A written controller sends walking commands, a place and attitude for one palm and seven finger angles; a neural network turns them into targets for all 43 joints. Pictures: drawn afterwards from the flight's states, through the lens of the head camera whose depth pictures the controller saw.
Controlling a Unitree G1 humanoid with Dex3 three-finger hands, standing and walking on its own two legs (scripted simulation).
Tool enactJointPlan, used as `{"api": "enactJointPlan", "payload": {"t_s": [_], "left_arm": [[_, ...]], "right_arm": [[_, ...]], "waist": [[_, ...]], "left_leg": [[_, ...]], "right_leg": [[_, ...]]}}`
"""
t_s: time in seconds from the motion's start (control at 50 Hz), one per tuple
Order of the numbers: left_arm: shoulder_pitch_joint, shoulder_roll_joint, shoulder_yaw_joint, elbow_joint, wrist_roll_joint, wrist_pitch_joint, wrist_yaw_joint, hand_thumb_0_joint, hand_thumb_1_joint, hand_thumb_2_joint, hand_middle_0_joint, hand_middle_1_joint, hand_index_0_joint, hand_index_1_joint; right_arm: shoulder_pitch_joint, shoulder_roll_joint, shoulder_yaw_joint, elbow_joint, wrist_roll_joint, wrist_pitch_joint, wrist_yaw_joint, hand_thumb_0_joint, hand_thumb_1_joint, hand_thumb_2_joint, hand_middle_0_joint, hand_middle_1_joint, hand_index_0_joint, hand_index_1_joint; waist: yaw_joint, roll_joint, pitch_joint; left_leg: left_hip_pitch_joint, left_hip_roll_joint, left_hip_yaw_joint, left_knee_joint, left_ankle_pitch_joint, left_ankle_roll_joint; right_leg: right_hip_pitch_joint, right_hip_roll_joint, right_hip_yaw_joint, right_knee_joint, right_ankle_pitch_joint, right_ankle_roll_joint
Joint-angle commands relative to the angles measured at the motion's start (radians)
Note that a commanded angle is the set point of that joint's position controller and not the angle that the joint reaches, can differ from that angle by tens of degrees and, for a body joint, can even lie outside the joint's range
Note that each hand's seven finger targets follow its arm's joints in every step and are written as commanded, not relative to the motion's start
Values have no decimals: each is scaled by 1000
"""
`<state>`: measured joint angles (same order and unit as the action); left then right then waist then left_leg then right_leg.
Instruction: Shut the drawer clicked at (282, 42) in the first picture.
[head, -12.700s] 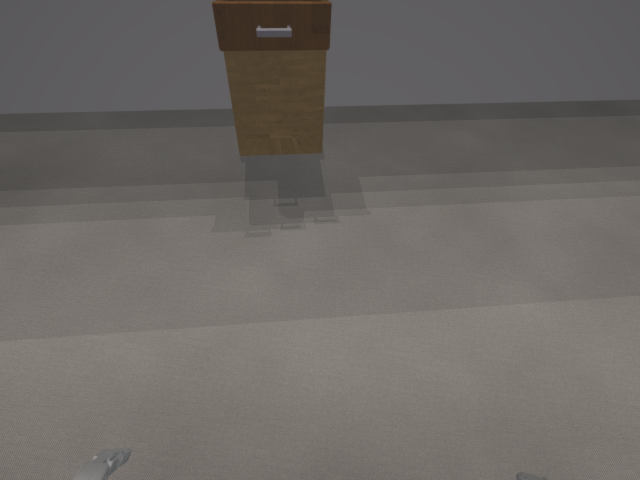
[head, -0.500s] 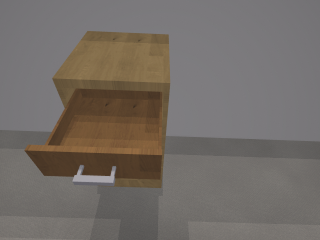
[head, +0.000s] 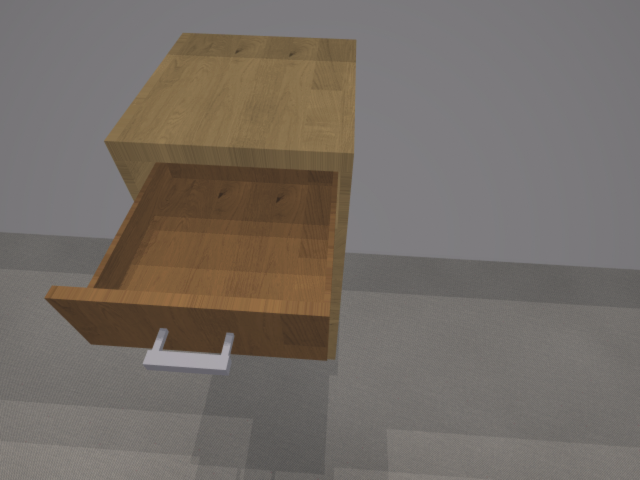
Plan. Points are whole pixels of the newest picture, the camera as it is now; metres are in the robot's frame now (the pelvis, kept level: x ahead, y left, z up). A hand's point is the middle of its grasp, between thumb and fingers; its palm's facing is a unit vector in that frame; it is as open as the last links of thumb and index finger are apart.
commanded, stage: come to a stop and stand still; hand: left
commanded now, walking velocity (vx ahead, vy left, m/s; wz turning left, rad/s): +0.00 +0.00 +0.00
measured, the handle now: (192, 349) +0.29 +0.20 -0.04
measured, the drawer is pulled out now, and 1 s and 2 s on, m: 0.28 0.28 0.28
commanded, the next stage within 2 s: look again from close up in 1.00 s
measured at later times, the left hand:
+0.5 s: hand out of the picture +0.02 +0.21 -0.17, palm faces -0.01 -0.98 -0.20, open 7.3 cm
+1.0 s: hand out of the picture -0.03 +0.22 -0.18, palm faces +0.00 -0.99 -0.16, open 7.4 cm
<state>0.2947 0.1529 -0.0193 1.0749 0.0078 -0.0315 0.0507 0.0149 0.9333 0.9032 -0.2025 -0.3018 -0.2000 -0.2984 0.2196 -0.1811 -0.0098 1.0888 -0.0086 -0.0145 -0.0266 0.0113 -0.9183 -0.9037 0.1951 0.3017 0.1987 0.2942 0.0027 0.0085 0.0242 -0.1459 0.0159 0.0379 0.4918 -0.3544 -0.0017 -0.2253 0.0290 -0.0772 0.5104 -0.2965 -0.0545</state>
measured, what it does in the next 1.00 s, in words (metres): shifts its weight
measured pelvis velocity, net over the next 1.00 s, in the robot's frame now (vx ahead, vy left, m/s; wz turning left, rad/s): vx -0.01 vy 0.06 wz -0.03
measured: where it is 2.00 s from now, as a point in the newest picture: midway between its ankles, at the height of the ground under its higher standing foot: outside the picture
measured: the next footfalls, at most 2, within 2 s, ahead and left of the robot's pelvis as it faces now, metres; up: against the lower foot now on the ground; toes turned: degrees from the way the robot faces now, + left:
none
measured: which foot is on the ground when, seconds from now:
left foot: down 0.00-1.00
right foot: down 0.00-1.00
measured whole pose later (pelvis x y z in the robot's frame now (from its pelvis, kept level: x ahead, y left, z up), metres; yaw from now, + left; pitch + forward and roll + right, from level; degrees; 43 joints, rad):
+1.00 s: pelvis -0.01 +0.06 +0.00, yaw -2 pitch -1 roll +0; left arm 0.31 0.13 -0.02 1.12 0.01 0.00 0.05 0.00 0.91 0.90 -0.20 -0.30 -0.20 -0.30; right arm 0.29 -0.11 0.01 1.18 0.00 -0.03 -0.03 0.00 -0.91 -0.90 0.20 0.30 0.20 0.29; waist 0.00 -0.01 0.04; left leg -0.08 -0.07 0.09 0.39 -0.30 0.09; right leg -0.19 -0.05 -0.02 0.45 -0.24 0.04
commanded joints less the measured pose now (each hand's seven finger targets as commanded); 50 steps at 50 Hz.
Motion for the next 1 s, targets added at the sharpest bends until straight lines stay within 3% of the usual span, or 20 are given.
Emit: {"api": "enactJointPlan", "payload": {"t_s": [0.0, 0.14, 0.26, 0.28, 0.36, 0.4, 0.46, 0.52, 0.66, 0.78, 0.9, 0.98], "left_arm": [[55, 111, 24, -37, 1, -13, 9, 0, 900, 900, -200, -300, -200, -300], [33, 119, 25, -41, 2, -7, 8, 0, 900, 900, -200, -300, -200, -300], [20, 117, 26, -46, 3, 2, 6, 0, 900, 900, -200, -300, -200, -300], [17, 120, 26, -46, 2, 4, 5, 0, 900, 900, -200, -300, -200, -300], [23, 113, 27, -39, 2, 5, 5, 0, 900, 900, -200, -300, -200, -300], [20, 113, 26, -36, 1, 10, 4, 0, 900, 900, -200, -300, -200, -300], [32, 105, 25, -25, 2, 9, 5, 0, 900, 900, -200, -300, -200, -300], [39, 99, 24, -19, 1, 12, 5, 0, 900, 900, -200, -300, -200, -300], [64, 77, 19, 5, 3, 15, 7, 0, 900, 900, -200, -300, -200, -300], [76, 67, 17, 16, 3, 19, 7, 0, 900, 900, -200, -300, -200, -300], [93, 51, 19, 23, 5, 19, 10, 0, 900, 900, -200, -300, -200, -300], [97, 51, 19, 27, 5, 21, 10, 0, 900, 900, -200, -300, -200, -300]], "right_arm": [[68, -67, -5, -11, -1, -5, -6, 0, -900, -900, 200, 300, 200, 300], [44, -82, -6, -4, 0, -6, -7, 0, -900, -900, 200, 300, 200, 300], [45, -84, -2, 8, -1, -8, -6, 0, -900, -900, 200, 300, 200, 300], [50, -88, -2, 11, -1, -9, -6, 0, -900, -900, 200, 300, 200, 300], [58, -83, 0, 24, -1, -12, -5, 0, -900, -900, 200, 300, 200, 300], [65, -87, 1, 28, -1, -12, -6, 0, -900, -900, 200, 300, 200, 300], [81, -81, 2, 39, 1, -16, -7, 0, -900, -900, 200, 300, 200, 300], [98, -79, 3, 51, 3, -18, -10, 0, -900, -900, 200, 300, 200, 300], [124, -63, 4, 70, 5, -18, -10, 0, -900, -900, 200, 300, 200, 300], [142, -57, 2, 76, 6, -19, -11, 0, -900, -900, 200, 300, 200, 300], [151, -52, 1, 79, 6, -23, -16, 0, -900, -900, 200, 300, 200, 300], [157, -48, 0, 79, 8, -22, -16, 0, -900, -900, 200, 300, 200, 300]], "waist": [[-11, 15, -27], [-7, -5, -18], [-3, -16, 16], [-2, 5, 10], [-1, -13, 19], [1, 14, 28], [0, -3, 23], [1, 23, 17], [-1, -11, 62], [-2, 25, 69], [-1, 16, 56], [-3, 17, 62]], "left_leg": [[8, 79, -62, -44, 347, 32], [22, 88, -70, -76, 370, 32], [13, 92, -81, -116, 343, 38], [22, 95, -83, -123, 353, 39], [12, 90, -88, -131, 332, 43], [9, 95, -88, -140, 339, 44], [19, 94, -88, -140, 358, 47], [27, 98, -92, -147, 394, 49], [5, 96, -97, -169, 310, 54], [3, 104, -109, -196, 296, 56], [35, 109, -107, -188, 390, 52], [30, 108, -109, -192, 376, 51]], "right_leg": [[71, -156, 147, -75, 491, -1], [84, -155, 139, -92, 469, 6], [73, -150, 130, -112, 351, 14], [75, -145, 130, -108, 333, 14], [74, -148, 128, -118, 305, 17], [70, -142, 120, -113, 273, 20], [72, -145, 119, -114, 287, 21], [74, -140, 109, -106, 272, 25], [40, -140, 111, -118, 212, 30], [19, -132, 104, -107, 171, 36], [12, -133, 96, -91, 191, 41], [7, -132, 98, -92, 180, 42]]}}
